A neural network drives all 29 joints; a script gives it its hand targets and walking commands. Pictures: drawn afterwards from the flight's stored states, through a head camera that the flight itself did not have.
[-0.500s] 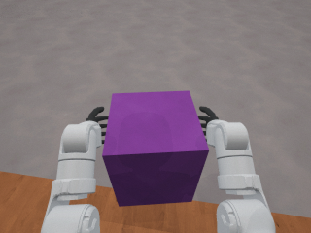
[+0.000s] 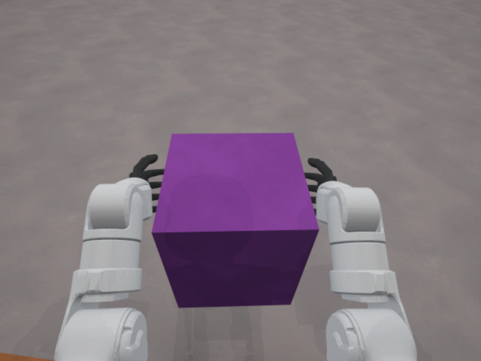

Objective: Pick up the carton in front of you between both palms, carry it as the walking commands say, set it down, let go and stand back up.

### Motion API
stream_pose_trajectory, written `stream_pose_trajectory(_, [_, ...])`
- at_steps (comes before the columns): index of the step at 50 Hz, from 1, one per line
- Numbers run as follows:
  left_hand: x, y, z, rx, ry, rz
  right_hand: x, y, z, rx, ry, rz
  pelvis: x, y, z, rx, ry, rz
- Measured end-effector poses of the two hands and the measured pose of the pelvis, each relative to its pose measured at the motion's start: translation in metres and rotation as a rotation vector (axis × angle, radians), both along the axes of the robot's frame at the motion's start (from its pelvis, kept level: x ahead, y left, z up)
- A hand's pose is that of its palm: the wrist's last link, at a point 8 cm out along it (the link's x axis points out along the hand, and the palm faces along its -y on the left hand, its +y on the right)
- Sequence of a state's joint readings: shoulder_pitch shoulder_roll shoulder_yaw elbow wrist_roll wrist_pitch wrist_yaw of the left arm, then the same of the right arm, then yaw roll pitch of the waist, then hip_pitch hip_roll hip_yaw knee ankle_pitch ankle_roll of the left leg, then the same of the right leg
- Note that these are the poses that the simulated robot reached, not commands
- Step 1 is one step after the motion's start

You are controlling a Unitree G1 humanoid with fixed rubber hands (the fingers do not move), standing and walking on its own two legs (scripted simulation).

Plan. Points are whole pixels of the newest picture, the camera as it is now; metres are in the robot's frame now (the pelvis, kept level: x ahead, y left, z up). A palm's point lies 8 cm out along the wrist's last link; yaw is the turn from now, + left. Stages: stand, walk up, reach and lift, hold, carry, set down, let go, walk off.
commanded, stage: carry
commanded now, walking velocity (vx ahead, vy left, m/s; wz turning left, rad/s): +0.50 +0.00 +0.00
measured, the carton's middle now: (234, 223) +0.36 +0.00 +0.04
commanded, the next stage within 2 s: none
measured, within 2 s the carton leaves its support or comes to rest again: neither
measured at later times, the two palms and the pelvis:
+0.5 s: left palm (182, 100) +0.66 +0.12 +0.10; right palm (308, 105) +0.66 -0.18 +0.10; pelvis +0.30 -0.03 -0.02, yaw +1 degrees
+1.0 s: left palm (175, 60) +0.90 +0.17 +0.08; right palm (275, 63) +0.90 -0.13 +0.09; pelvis +0.60 +0.01 -0.01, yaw +0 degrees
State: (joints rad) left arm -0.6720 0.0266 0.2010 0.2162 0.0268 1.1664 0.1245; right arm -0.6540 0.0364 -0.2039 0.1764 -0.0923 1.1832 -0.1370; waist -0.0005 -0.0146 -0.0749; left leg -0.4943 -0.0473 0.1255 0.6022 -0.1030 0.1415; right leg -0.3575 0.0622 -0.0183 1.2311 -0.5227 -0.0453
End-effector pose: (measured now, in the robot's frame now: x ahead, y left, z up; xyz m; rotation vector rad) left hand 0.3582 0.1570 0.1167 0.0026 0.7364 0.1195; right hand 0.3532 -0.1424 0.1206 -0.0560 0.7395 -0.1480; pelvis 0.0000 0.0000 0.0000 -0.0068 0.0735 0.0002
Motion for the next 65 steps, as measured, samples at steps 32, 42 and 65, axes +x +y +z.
stream_pose_trajectory(32, [0.350,-0.025,-0.023,0.037,0.064,0.073,0.376,-0.024,-0.031,0.044,0.064,0.073,0.364,-0.037,0.002,0.019,0.011,0.031])
stream_pose_trajectory(42, [0.460,-0.012,0.000,-0.008,-0.035,0.099,0.477,-0.012,-0.012,0.100,-0.032,0.009,0.486,-0.017,0.010,0.030,0.029,0.029])
stream_pose_trajectory(65, [0.676,0.001,-0.008,-0.053,-0.076,0.027,0.677,0.002,-0.009,0.070,-0.075,-0.049,0.774,0.010,0.013,-0.007,-0.007,-0.005])
